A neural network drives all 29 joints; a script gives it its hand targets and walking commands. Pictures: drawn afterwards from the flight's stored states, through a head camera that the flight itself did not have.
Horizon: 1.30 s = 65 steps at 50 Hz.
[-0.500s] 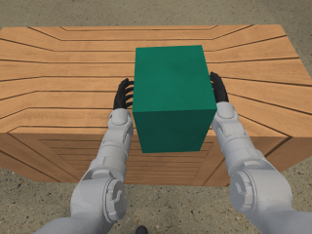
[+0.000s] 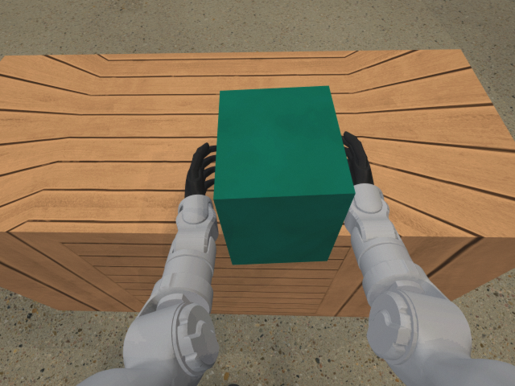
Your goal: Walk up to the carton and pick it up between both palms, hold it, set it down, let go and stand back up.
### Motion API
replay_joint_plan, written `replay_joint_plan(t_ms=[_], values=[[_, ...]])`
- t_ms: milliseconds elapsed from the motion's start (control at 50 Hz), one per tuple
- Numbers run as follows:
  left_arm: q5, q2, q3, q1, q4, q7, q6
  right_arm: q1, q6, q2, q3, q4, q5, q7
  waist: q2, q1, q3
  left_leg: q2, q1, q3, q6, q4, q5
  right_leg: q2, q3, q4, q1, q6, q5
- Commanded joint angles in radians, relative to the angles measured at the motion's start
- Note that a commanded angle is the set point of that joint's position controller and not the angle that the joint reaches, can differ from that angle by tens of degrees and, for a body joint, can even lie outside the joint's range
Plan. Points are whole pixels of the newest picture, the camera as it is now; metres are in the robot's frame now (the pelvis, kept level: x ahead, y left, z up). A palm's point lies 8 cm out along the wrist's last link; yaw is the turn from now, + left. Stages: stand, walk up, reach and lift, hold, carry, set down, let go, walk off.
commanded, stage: reach and lift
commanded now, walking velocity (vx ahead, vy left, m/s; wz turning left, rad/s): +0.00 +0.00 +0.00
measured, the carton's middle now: (277, 181) +0.42 +0.02 +0.03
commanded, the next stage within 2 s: none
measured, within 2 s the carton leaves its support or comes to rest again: leaves its support in 0.80 s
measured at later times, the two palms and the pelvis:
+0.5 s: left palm (197, 187) +0.40 +0.15 +0.04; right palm (356, 177) +0.43 -0.11 +0.04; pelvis +0.01 +0.00 +0.00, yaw +0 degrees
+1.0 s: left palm (190, 186) +0.40 +0.16 +0.05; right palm (350, 168) +0.44 -0.10 +0.06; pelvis +0.01 +0.00 +0.00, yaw +0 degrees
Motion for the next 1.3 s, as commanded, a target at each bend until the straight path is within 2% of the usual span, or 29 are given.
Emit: replay_joint_plan(t_ms=[0, 120, 140, 240, 380, 420, 460, 600, 640, 720, 780, 820, 1080, 1180, 1280], values=[[0.07, -0.291, -0.154, -0.443, -0.064, -0.104, -0.029, -0.466, -0.036, 0.32, 0.152, -0.075, -0.068, 0.114, -0.004, 0.018, -0.511, -0.111, 0.371, 0.059, 0.039, 0.054, 0.231, 0.082, -0.065, 0.032, 0.264, -0.002, 0.308], [0.101, -0.393, -0.184, -0.442, -0.075, -0.145, -0.007, -0.444, -0.01, 0.422, 0.176, -0.088, -0.126, 0.156, -0.028, 0.01, -0.513, -0.11, 0.421, 0.061, 0.037, 0.004, 0.297, 0.085, -0.066, -0.029, 0.287, -0.006, 0.341], [0.106, -0.396, -0.183, -0.438, -0.078, -0.147, -0.003, -0.441, -0.005, 0.428, 0.175, -0.093, -0.128, 0.158, -0.015, 0.01, -0.509, -0.109, 0.422, 0.061, 0.037, -0.001, 0.312, 0.083, -0.065, -0.031, 0.293, -0.009, 0.356], [0.112, -0.417, -0.199, -0.408, -0.091, -0.143, 0.014, -0.399, 0.016, 0.443, 0.183, -0.104, -0.14, 0.161, 0.001, 0.011, -0.497, -0.103, 0.441, 0.06, 0.033, -0.013, 0.357, 0.085, -0.063, -0.054, 0.303, -0.022, 0.353], [0.112, -0.421, -0.192, -0.432, -0.101, -0.141, 0.023, -0.417, 0.028, 0.461, 0.194, -0.119, -0.146, 0.158, -0.002, 0.011, -0.514, -0.104, 0.436, 0.06, 0.03, -0.002, 0.361, 0.085, -0.059, -0.048, 0.3, -0.028, 0.362], [0.113, -0.411, -0.18, -0.46, -0.107, -0.14, 0.024, -0.434, 0.035, 0.467, 0.189, -0.109, -0.151, 0.154, -0.019, 0.012, -0.515, -0.108, 0.431, 0.063, 0.033, -0.005, 0.35, 0.082, -0.06, -0.041, 0.301, -0.024, 0.371], [0.105, -0.419, -0.188, -0.466, -0.106, -0.138, 0.03, -0.44, 0.043, 0.477, 0.198, -0.11, -0.145, 0.15, -0.009, 0.009, -0.529, -0.107, 0.429, 0.064, 0.036, -0.008, 0.35, 0.081, -0.059, -0.036, 0.322, -0.024, 0.382], [0.076, -0.436, -0.206, -0.517, -0.129, -0.139, 0.052, -0.505, 0.067, 0.507, 0.242, -0.151, -0.111, 0.147, -0.033, 0.02, -0.583, -0.109, 0.42, 0.063, 0.041, -0.006, 0.377, 0.079, -0.052, -0.007, 0.365, -0.017, 0.444], [0.073, -0.446, -0.217, -0.531, -0.131, -0.139, 0.053, -0.522, 0.068, 0.514, 0.255, -0.162, -0.101, 0.146, -0.025, 0.027, -0.592, -0.11, 0.411, 0.061, 0.042, -0.003, 0.396, 0.076, -0.048, 0.004, 0.383, -0.016, 0.473], [0.059, -0.458, -0.231, -0.565, -0.14, -0.137, 0.058, -0.557, 0.072, 0.531, 0.274, -0.169, -0.082, 0.141, -0.029, 0.02, -0.631, -0.11, 0.428, 0.055, 0.043, 0.002, 0.42, 0.076, -0.048, 0.022, 0.388, -0.014, 0.513], [0.044, -0.483, -0.255, -0.581, -0.148, -0.135, 0.066, -0.592, 0.075, 0.54, 0.299, -0.198, -0.064, 0.14, -0.017, 0.03, -0.663, -0.108, 0.444, 0.054, 0.042, 0.007, 0.445, 0.077, -0.044, 0.022, 0.394, -0.017, 0.52], [0.029, -0.492, -0.278, -0.609, -0.171, -0.132, 0.073, -0.594, 0.087, 0.551, 0.312, -0.202, -0.054, 0.14, -0.033, 0.025, -0.67, -0.108, 0.459, 0.051, 0.04, 0.014, 0.447, 0.079, -0.044, 0.023, 0.388, -0.014, 0.509], [-0.033, -0.544, -0.37, -0.691, -0.273, -0.129, 0.143, -0.66, 0.147, 0.571, 0.351, -0.255, -0.006, 0.144, -0.005, 0.014, -0.697, -0.102, 0.539, 0.047, 0.026, 0.052, 0.477, 0.079, -0.035, 0.016, 0.355, -0.033, 0.45], [-0.033, -0.533, -0.367, -0.7, -0.272, -0.134, 0.183, -0.648, 0.187, 0.555, 0.318, -0.221, -0.011, 0.152, 0.011, 0.007, -0.625, -0.098, 0.554, 0.048, 0.021, 0.048, 0.442, 0.078, -0.035, -0.003, 0.345, -0.041, 0.389], [-0.037, -0.509, -0.35, -0.727, -0.288, -0.136, 0.219, -0.683, 0.221, 0.536, 0.298, -0.234, -0.005, 0.162, 0.012, 0.013, -0.593, -0.095, 0.552, 0.046, 0.023, 0.037, 0.405, 0.076, -0.03, -0.016, 0.352, -0.047, 0.352]])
